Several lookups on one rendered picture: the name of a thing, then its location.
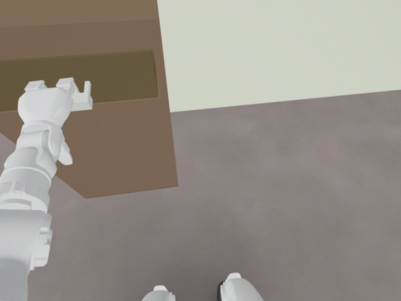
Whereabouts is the handle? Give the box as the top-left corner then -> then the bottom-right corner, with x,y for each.
71,81 -> 93,112

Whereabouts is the right robot thigh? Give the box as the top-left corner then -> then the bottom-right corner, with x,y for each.
221,278 -> 264,301

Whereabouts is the robot left upper arm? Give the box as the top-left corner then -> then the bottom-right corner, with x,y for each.
0,209 -> 53,301

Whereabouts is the drawer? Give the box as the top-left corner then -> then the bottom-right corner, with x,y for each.
0,50 -> 159,112

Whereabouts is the left robot forearm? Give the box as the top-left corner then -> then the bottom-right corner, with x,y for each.
0,120 -> 63,213

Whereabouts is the robot right shin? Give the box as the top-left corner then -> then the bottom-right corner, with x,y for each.
225,273 -> 241,282

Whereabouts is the left robot hand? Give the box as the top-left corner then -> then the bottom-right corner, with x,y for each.
18,77 -> 79,165

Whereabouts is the cabinet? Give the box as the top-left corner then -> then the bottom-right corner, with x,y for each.
0,0 -> 179,199

